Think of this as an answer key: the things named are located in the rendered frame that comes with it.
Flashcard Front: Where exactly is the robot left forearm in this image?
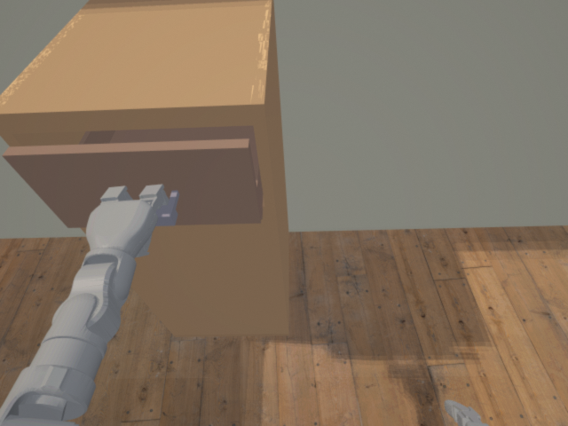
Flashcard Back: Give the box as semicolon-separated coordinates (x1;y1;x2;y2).
0;248;137;426

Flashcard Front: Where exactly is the cabinet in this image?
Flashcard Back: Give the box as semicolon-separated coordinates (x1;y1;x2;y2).
0;0;289;337

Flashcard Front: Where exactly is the handle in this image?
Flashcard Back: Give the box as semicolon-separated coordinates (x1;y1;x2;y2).
156;191;179;226

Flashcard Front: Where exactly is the drawer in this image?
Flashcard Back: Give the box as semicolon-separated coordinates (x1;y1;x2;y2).
2;125;263;228

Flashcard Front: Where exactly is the left robot hand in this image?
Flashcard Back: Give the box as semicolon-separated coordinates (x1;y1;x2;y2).
86;185;169;258

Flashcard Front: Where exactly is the right robot hand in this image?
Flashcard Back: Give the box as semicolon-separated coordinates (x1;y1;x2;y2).
445;399;489;426

